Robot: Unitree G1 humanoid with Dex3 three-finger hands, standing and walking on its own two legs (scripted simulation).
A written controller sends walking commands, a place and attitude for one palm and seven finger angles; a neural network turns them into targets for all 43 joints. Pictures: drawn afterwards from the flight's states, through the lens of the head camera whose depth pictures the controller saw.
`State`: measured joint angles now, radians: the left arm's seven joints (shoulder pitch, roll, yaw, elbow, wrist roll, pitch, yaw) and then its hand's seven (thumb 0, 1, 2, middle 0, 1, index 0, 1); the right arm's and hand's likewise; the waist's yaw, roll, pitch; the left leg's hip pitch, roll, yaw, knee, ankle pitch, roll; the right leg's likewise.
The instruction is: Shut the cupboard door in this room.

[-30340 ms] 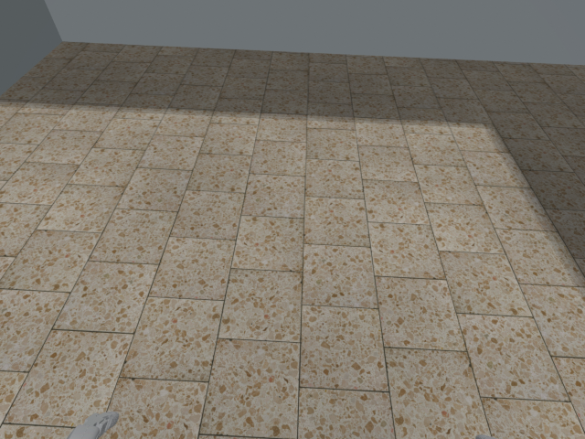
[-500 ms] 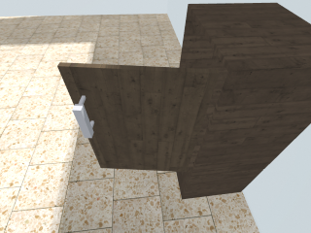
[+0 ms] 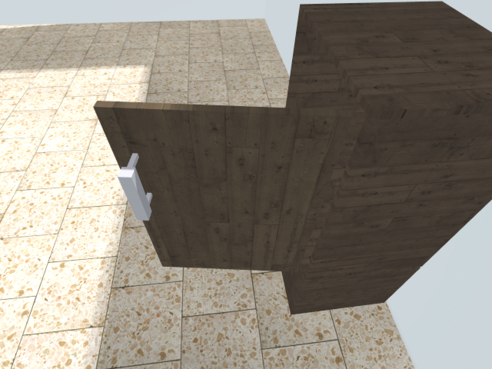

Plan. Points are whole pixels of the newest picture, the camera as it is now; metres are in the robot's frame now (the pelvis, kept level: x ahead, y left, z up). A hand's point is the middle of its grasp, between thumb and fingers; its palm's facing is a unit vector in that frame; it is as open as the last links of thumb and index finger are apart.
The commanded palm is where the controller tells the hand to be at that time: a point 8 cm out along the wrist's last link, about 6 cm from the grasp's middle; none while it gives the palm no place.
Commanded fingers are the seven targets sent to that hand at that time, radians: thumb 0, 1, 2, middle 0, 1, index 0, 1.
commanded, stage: look again from close up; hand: left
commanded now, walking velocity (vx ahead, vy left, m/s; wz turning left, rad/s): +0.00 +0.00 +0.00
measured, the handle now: (139, 187) +0.43 +0.25 +0.01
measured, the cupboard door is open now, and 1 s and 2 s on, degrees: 81 81 81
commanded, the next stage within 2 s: raise the hand and make a fist in 0.20 s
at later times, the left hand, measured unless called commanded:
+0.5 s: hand (135, 326) +0.18 +0.19 -0.02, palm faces +0.24 -0.96 -0.15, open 7.1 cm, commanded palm +0.09 +0.22 -0.06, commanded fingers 0.00 0.90 0.90 -0.38 -0.50 -0.38 -0.50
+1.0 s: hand (151, 361) +0.14 +0.15 -0.03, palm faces -0.13 -0.99 -0.02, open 4.8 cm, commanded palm +0.10 +0.23 -0.03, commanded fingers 0.00 0.90 0.90 -0.84 -1.00 -0.84 -1.00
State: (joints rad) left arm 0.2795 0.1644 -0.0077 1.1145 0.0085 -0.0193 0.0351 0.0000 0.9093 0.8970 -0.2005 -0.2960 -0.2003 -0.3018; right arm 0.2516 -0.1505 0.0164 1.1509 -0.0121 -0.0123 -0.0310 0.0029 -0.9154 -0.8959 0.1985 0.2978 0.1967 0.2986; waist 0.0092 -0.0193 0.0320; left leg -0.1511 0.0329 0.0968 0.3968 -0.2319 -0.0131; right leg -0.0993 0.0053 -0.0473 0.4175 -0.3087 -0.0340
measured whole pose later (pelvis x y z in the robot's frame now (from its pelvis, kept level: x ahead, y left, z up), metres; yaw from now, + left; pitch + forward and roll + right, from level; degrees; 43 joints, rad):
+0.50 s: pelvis -0.02 +0.00 -0.02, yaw +3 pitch +3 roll +1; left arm 0.36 0.17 0.04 0.19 -0.16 -0.19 0.08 0.02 0.94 0.90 -0.24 -0.34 -0.24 -0.35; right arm 0.28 -0.26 -0.02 0.84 0.03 -0.29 -0.05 0.01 -0.91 -0.90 0.20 0.30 0.20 0.30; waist -0.04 0.06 -0.04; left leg -0.37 0.01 0.05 0.62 -0.29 0.00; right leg -0.31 -0.03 -0.09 0.66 -0.40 -0.03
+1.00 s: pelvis -0.08 +0.00 -0.10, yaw +2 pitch +12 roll -2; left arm 0.30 0.21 0.04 -0.05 -0.27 -0.39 -0.32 0.01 0.91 0.90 -0.66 -0.81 -0.66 -0.81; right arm 0.18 -0.20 0.03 0.54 0.05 -0.22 -0.06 0.01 -0.90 -0.90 0.20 0.30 0.20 0.30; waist 0.03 0.06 -0.10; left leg -0.97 0.05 -0.02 1.20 -0.46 -0.01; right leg -0.86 -0.01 -0.13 1.20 -0.55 -0.05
